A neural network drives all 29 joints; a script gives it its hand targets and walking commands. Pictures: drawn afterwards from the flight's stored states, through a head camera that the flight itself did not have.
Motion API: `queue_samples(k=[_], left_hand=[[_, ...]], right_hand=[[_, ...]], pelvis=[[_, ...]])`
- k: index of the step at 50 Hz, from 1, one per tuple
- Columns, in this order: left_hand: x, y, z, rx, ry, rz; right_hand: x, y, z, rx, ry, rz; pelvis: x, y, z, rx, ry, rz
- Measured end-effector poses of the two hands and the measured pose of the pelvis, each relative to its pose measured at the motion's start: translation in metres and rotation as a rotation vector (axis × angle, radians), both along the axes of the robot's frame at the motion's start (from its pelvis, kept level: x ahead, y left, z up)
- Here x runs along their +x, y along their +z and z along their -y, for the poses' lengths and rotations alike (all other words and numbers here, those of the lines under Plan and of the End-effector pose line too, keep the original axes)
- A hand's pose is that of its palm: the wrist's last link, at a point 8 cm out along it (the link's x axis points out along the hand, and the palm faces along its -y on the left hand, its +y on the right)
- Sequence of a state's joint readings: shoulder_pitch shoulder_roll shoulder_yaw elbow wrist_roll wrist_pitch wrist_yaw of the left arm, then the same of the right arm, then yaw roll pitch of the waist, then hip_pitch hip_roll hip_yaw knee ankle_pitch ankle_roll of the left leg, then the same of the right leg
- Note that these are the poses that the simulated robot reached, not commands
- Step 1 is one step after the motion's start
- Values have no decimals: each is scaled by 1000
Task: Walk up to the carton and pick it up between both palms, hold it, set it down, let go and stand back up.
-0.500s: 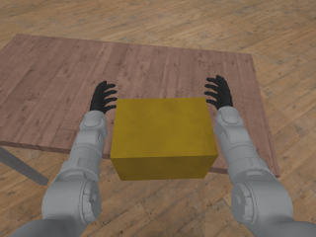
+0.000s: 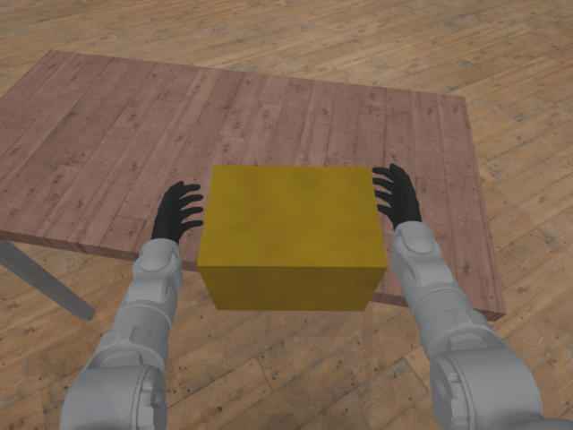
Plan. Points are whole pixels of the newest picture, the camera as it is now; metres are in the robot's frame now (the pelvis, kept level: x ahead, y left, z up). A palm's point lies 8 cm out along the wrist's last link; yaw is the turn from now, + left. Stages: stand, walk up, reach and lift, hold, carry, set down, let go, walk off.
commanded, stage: set down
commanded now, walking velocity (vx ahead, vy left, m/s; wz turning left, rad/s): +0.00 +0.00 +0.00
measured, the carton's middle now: (291, 240) +0.37 +0.06 +0.00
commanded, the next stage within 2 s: none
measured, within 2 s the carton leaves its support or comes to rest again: neither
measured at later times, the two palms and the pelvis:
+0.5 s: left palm (163, 191) +0.41 +0.26 +0.05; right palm (392, 186) +0.45 -0.09 +0.06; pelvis -0.03 +0.01 -0.01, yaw +0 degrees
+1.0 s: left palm (150, 229) +0.37 +0.28 -0.01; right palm (380, 212) +0.44 -0.08 +0.00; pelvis -0.01 +0.01 -0.01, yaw +1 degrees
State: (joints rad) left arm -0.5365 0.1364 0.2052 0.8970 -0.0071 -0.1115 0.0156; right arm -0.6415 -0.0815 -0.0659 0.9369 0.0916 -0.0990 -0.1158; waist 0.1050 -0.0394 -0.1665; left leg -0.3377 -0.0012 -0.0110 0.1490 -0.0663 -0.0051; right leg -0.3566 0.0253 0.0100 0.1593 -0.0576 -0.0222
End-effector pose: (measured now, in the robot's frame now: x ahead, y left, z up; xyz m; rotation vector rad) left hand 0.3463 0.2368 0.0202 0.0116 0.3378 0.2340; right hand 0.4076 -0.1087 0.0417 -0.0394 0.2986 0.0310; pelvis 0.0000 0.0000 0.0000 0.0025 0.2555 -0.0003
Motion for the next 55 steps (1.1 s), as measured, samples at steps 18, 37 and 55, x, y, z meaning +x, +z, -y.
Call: queue_samples(k=[18,37,55], left_hand=[[28,23,-20,11,-57,13],[55,-5,-33,17,-48,-12],[34,-21,-45,30,-17,3]], right_hand=[[16,16,-13,-22,-10,-6],[50,-11,-25,-13,50,-22],[36,-33,-26,-16,34,-29]], pelvis=[[-43,-10,-5,5,9,-117],[0,-5,-23,11,-4,-184],[-20,-11,-7,-1,13,-221]])
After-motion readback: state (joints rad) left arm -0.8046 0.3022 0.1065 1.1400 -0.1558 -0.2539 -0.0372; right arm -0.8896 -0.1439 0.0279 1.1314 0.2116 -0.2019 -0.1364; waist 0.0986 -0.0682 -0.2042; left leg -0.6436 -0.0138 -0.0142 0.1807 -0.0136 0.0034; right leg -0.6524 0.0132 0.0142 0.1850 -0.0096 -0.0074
